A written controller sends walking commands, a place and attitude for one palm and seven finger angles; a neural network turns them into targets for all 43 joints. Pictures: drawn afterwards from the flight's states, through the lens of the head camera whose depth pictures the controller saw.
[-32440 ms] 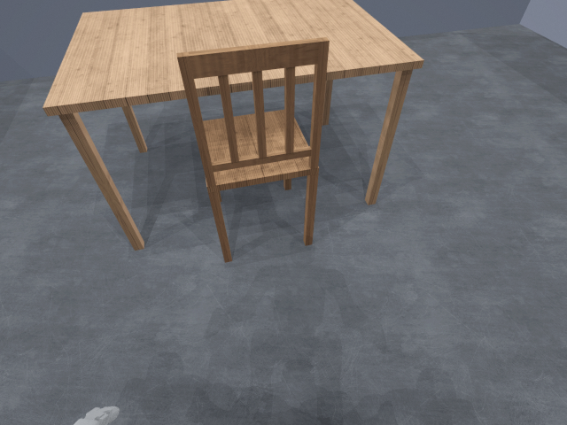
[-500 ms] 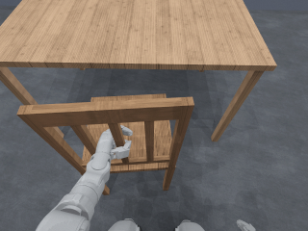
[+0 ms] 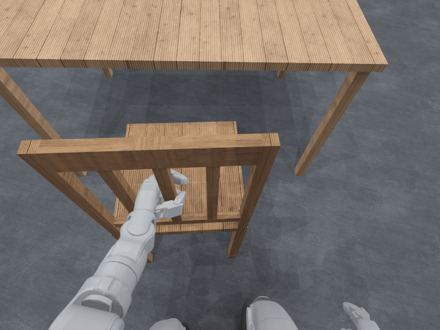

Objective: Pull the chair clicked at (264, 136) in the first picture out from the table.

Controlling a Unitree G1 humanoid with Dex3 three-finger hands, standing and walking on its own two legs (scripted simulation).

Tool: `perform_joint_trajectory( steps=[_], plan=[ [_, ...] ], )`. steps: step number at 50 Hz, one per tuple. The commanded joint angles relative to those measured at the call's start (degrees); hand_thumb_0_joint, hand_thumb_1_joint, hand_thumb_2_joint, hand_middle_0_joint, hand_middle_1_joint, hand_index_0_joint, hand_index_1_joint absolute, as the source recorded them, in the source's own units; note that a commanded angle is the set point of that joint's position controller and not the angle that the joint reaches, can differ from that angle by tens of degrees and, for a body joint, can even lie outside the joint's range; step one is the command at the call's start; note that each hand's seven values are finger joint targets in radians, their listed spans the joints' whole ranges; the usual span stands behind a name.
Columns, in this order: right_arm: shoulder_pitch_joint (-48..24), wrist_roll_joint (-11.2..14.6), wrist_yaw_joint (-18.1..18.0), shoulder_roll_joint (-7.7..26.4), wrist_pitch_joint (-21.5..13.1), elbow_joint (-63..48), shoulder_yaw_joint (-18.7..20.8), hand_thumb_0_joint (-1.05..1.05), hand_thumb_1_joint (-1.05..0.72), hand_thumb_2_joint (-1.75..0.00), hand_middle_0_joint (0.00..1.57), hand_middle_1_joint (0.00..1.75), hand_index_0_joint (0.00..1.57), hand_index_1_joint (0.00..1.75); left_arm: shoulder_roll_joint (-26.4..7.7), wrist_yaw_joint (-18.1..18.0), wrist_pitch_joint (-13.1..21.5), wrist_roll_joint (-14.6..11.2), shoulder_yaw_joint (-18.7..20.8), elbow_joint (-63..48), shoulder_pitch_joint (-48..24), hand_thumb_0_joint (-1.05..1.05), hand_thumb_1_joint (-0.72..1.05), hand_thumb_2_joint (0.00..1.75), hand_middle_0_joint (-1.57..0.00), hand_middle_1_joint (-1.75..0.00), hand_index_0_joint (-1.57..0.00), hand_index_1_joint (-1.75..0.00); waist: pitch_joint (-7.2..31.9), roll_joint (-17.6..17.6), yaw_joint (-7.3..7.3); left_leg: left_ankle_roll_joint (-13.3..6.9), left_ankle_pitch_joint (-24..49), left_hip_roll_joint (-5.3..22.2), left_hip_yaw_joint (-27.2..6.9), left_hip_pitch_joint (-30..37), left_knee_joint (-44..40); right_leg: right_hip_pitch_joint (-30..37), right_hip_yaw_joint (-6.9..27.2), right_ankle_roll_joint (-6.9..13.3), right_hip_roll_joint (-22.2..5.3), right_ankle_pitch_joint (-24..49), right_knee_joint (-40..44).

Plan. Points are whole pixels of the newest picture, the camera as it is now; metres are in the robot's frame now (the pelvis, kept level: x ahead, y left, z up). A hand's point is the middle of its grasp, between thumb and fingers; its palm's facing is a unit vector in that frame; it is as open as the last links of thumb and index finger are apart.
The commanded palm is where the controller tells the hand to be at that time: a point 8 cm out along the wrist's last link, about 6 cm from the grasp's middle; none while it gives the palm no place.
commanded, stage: step backward, pulling the chair out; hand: left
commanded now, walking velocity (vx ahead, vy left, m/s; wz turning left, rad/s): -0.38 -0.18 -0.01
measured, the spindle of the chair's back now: (170, 196) +0.37 +0.11 -0.08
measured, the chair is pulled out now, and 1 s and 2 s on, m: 0.25 0.45 0.61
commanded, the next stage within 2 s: stop walking, hand still on the chair in 1.12 s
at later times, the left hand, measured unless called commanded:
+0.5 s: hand (171, 244) +0.27 +0.10 -0.07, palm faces -0.09 -0.98 -0.15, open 5.6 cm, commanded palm +0.25 +0.14 -0.07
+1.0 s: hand (164, 314) +0.15 +0.10 -0.06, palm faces -0.10 -0.99 -0.14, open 5.5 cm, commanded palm +0.14 +0.15 -0.06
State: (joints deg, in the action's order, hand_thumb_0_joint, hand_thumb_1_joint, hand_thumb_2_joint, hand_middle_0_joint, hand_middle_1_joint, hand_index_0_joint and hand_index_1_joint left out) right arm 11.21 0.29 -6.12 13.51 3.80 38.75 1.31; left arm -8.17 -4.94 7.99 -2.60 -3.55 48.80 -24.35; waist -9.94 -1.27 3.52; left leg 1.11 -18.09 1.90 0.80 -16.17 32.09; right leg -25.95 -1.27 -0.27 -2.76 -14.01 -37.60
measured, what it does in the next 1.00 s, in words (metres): walks backwards: right foot, then right foot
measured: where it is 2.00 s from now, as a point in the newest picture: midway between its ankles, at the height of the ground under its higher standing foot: outside the picture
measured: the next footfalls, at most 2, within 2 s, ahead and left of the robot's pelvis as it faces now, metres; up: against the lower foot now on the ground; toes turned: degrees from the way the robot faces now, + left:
right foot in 0.06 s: +0.06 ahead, -0.14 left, +0.00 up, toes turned -3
right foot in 0.52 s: -0.07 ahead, -0.13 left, +0.00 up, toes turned -4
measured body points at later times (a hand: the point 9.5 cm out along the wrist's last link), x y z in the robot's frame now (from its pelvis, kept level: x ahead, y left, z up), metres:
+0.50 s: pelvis -0.09 +0.00 +0.00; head +0.01 -0.01 +0.44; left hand +0.27 +0.15 -0.05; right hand +0.00 -0.26 -0.13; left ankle -0.04 +0.14 -0.73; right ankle -0.10 -0.13 -0.73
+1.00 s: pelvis -0.20 +0.00 +0.01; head -0.10 +0.01 +0.45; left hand +0.15 +0.15 -0.05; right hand -0.09 -0.25 -0.12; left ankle -0.17 +0.14 -0.73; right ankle -0.20 -0.13 -0.71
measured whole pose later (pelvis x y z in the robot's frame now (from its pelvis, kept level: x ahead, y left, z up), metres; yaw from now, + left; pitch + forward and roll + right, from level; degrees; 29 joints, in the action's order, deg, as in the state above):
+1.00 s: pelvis -0.20 +0.00 +0.01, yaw -2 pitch +2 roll -2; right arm 9.4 -0.5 -4.4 12.2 1.0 39.5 0.8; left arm -8.2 -5.2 9.6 -2.3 -2.0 50.5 -24.0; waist -10.0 1.0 2.7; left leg 1.3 -12.9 3.3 -1.7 -18.9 29.4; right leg -22.4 -1.4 0.2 0.1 -22.7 -40.5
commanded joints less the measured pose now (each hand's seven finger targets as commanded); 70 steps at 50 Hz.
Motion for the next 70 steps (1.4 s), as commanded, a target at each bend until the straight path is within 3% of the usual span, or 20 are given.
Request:
perform_joint_trajectory(
  steps=[1,4,6,9,13,15,19,23,27,29,31,33,40,44,46,54,58,61,66,70],
  plan=[
    [3.3,-0.4,1.3,7.1,-2.4,-3.2,2.6,0.00,-0.90,-0.90,0.20,0.30,0.20,0.30,-2.7,-0.3,6.4,2.4,0.6,-10.6,-16.6,0.00,0.90,0.90,-0.50,-1.45,-0.50,-1.45,26.7,10.8,-0.34,-4.9,57.4,15.3,-7.3,17.2,2.0,10.7,0.6,1.7,0.1,7.3,5.5],
    [3.8,-0.3,0.7,6.9,-3.2,-1.4,2.2,0.00,-0.90,-0.90,0.20,0.30,0.20,0.30,-5.2,-0.3,8.2,3.2,1.3,-5.3,-19.4,0.00,0.90,0.90,-0.50,-1.45,-0.50,-1.45,25.1,4.8,0.16,0.2,38.0,9.5,-3.2,6.9,7.2,20.4,3.8,3.4,-5.4,39.8,11.9],
    [4.2,0.5,-0.6,7.3,-3.2,-0.2,2.7,0.00,-0.90,-0.90,0.20,0.30,0.20,0.30,-9.3,-0.6,8.4,2.8,4.3,-1.8,-18.9,0.00,0.90,0.90,-0.50,-1.45,-0.50,-1.45,29.1,-6.6,-0.04,2.5,0.0,2.8,-1.4,-2.7,12.5,27.1,11.4,7.5,-13.7,57.1,10.9],
    [1.0,0.6,-0.9,6.6,-4.1,-0.2,1.6,0.00,-0.90,-0.90,0.20,0.30,0.20,0.30,-9.6,-0.3,7.2,2.6,5.2,0.6,-16.7,0.00,0.90,0.90,-0.50,-1.45,-0.50,-1.45,28.8,-5.7,-2.14,1.5,-10.4,1.9,-5.9,-6.9,14.9,24.5,11.2,8.3,-17.3,48.9,11.1],
    [0.7,0.5,-1.8,7.4,-4.0,-0.1,0.8,0.00,-0.90,-0.90,0.20,0.30,0.20,0.30,-8.4,-0.6,6.6,1.8,4.2,-1.7,-13.9,0.00,0.90,0.90,-0.50,-1.45,-0.50,-1.45,29.2,-4.3,-1.05,0.9,6.6,3.5,-3.3,0.8,-3.8,22.8,4.9,3.6,-11.0,38.4,7.3],
    [0.6,0.0,-1.6,9.1,-3.3,-2.6,1.8,0.00,-0.90,-0.90,0.20,0.30,0.20,0.30,-5.2,-0.4,6.7,1.5,2.0,-5.9,-14.1,0.00,0.90,0.90,-0.50,-1.45,-0.50,-1.45,28.3,4.4,-1.02,-3.8,33.6,11.4,-11.2,4.1,-7.4,17.0,0.8,-0.7,-2.0,23.3,2.0],
    [-1.4,-1.6,0.5,6.6,-3.1,-3.9,1.5,0.00,-0.90,-0.90,0.20,0.30,0.20,0.30,-3.8,0.2,7.3,2.4,1.6,-11.7,-14.6,0.00,0.90,0.90,-0.50,-1.45,-0.50,-1.45,24.9,18.6,-1.43,-9.1,40.0,18.5,-14.3,4.1,-10.1,9.5,0.9,0.3,1.0,-13.0,-9.6],
    [2.4,-0.6,1.8,7.3,-4.4,-2.2,2.6,0.00,-0.90,-0.90,0.20,0.30,0.20,0.30,-4.6,-0.4,7.8,2.3,2.5,-10.3,-13.1,0.00,0.90,0.90,-0.50,-1.45,-0.50,-1.45,26.4,13.3,-0.46,-7.3,55.9,17.0,-11.4,18.2,0.0,9.2,1.3,1.1,0.9,-1.5,7.3],
    [2.8,0.1,1.6,6.7,-4.4,-1.8,2.2,0.00,-0.90,-0.90,0.20,0.30,0.20,0.30,-7.4,-0.2,9.6,3.7,2.9,-8.6,-15.0,0.00,0.90,0.90,-0.50,-1.45,-0.50,-1.45,29.3,7.3,0.22,-2.0,39.1,10.0,-3.9,11.0,4.5,21.9,3.6,1.6,-4.1,33.7,16.4],
    [1.8,1.1,-0.3,7.7,-4.2,-2.2,3.2,0.00,-0.90,-0.90,0.20,0.30,0.20,0.30,-12.9,-0.8,9.1,2.7,7.3,-6.1,-14.1,0.00,0.90,0.90,-0.50,-1.45,-0.50,-1.45,31.5,-8.8,-0.26,1.6,2.6,2.3,-0.3,-2.7,12.0,31.3,9.3,5.0,-12.8,60.6,11.7],
    [-3.1,1.1,-0.4,6.7,-4.7,-3.5,2.0,0.00,-0.90,-0.90,0.20,0.30,0.20,0.30,-11.7,-0.3,8.4,2.8,7.0,-5.7,-13.6,0.00,0.90,0.90,-0.50,-1.45,-0.50,-1.45,29.0,-6.8,-2.91,0.6,-9.3,0.3,-5.3,-8.0,20.4,26.7,10.6,5.0,-17.0,54.5,12.2],
    [-3.9,0.3,-0.6,6.7,-5.0,-2.0,1.0,0.00,-0.90,-0.90,0.20,0.30,0.20,0.30,-11.6,-0.6,7.5,2.8,6.7,-5.9,-13.0,0.00,0.90,0.90,-0.50,-1.45,-0.50,-1.45,27.1,-0.3,-2.59,1.1,-8.1,0.7,-6.9,-7.0,17.7,23.7,9.6,7.8,-17.4,45.6,12.1],
    [1.0,0.6,-1.8,8.9,-4.3,-2.2,1.5,0.00,-0.90,-0.90,0.20,0.30,0.20,0.30,-7.4,-0.8,5.4,1.4,2.9,-6.5,-11.4,0.00,0.90,0.90,-0.50,-1.45,-0.50,-1.45,27.8,-5.1,-1.07,-0.9,21.3,5.7,-5.8,3.9,-7.8,21.9,2.9,1.7,-8.2,32.9,7.6],
    [-0.5,-1.3,-0.1,7.4,-3.4,-4.1,1.6,0.00,-0.90,-0.90,0.20,0.30,0.20,0.30,-2.7,0.2,6.4,1.9,-0.2,-12.6,-15.5,0.00,0.90,0.90,-0.50,-1.45,-0.50,-1.45,27.7,18.8,-0.45,-7.4,52.4,15.9,-14.4,11.5,-8.3,10.1,0.6,-0.3,0.2,-1.5,-5.7],
    [-1.1,-1.9,1.3,6.8,-3.6,-3.8,1.9,0.00,-0.90,-0.90,0.20,0.30,0.20,0.30,-3.1,-0.1,6.4,2.6,0.8,-12.4,-14.4,0.00,0.90,0.90,-0.50,-1.45,-0.50,-1.45,25.0,20.3,-1.36,-9.7,50.7,18.4,-15.1,9.3,-8.4,6.7,1.9,0.9,1.0,-15.3,-11.2],
    [2.2,-0.5,1.8,7.5,-5.1,-1.2,2.5,0.00,-0.90,-0.90,0.20,0.30,0.20,0.30,-5.9,0.4,7.9,2.9,2.7,-6.5,-13.2,0.00,0.90,0.90,-0.50,-1.45,-0.50,-1.45,26.9,14.0,-1.13,-5.2,47.7,13.6,-11.0,18.8,1.5,13.4,1.5,0.6,1.0,7.0,18.7],
    [-0.3,1.6,-0.2,7.3,-4.4,-2.5,2.5,0.00,-0.90,-0.90,0.20,0.30,0.20,0.30,-14.0,-0.1,6.4,2.3,7.7,-2.6,-12.5,0.00,0.90,0.90,-0.50,-1.45,-0.50,-1.45,30.9,-13.0,-2.21,1.6,-7.2,-0.2,-2.6,-5.0,16.5,30.1,10.8,7.1,-15.5,55.9,11.6],
    [-3.2,1.0,-0.1,6.2,-4.8,-2.3,0.7,0.00,-0.90,-0.90,0.20,0.30,0.20,0.30,-11.4,0.0,5.5,2.2,7.8,-1.6,-13.0,0.00,0.90,0.90,-0.50,-1.45,-0.50,-1.45,27.2,-5.4,-2.98,1.2,-9.1,0.5,-7.1,-8.3,20.9,25.5,9.8,8.9,-17.9,46.3,10.4],
    [-1.4,1.4,-1.1,5.6,-5.3,-4.6,0.1,0.00,-0.90,-0.90,0.20,0.30,0.20,0.30,-10.2,-1.1,3.1,0.7,6.8,-14.9,-12.6,0.00,0.90,0.90,-0.50,-1.45,-0.50,-1.45,28.2,-5.8,-1.65,-0.2,7.1,0.5,-1.9,3.7,-5.7,28.4,6.1,4.1,-12.2,34.2,7.0],
    [-0.6,1.3,-0.8,7.4,-4.8,-6.4,0.9,0.00,-0.90,-0.90,0.20,0.30,0.20,0.30,-4.4,-0.6,0.9,0.4,2.5,-18.0,-11.8,0.00,0.90,0.90,-0.50,-1.45,-0.50,-1.45,27.0,8.2,-2.76,-4.1,26.6,8.1,-6.7,11.2,-6.0,21.8,1.6,0.1,-2.9,15.4,5.6]
  ],
)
